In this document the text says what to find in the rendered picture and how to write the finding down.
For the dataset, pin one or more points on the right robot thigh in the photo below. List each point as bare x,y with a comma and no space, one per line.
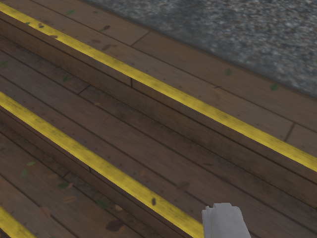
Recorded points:
223,221

